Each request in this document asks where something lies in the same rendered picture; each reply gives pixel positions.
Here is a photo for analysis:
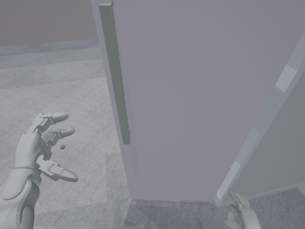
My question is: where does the handle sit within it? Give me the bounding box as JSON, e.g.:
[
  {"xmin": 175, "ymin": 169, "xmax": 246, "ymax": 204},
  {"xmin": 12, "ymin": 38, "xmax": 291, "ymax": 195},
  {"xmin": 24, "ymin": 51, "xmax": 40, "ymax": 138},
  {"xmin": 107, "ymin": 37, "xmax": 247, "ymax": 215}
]
[{"xmin": 99, "ymin": 0, "xmax": 130, "ymax": 145}]

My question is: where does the fridge door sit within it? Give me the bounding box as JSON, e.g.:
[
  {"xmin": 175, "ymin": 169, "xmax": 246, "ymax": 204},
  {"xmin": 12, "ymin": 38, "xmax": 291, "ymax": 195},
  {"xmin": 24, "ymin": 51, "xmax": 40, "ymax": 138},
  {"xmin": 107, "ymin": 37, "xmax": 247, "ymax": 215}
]
[{"xmin": 91, "ymin": 0, "xmax": 305, "ymax": 201}]

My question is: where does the left robot forearm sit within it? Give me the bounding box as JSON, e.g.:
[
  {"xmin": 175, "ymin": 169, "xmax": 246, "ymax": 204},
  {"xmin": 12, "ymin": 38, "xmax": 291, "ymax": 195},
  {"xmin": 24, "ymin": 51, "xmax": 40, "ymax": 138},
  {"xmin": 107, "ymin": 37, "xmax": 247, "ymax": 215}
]
[{"xmin": 0, "ymin": 167, "xmax": 41, "ymax": 229}]

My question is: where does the right robot hand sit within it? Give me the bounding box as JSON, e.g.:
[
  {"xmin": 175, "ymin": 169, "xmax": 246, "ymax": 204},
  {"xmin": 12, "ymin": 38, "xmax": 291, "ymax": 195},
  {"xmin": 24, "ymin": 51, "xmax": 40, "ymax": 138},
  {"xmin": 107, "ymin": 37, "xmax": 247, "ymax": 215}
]
[{"xmin": 224, "ymin": 189, "xmax": 261, "ymax": 229}]

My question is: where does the left robot hand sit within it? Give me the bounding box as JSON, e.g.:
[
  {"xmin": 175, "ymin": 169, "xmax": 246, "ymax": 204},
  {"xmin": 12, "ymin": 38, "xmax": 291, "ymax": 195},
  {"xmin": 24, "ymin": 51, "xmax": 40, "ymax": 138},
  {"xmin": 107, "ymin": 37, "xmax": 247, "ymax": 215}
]
[{"xmin": 14, "ymin": 112, "xmax": 78, "ymax": 182}]

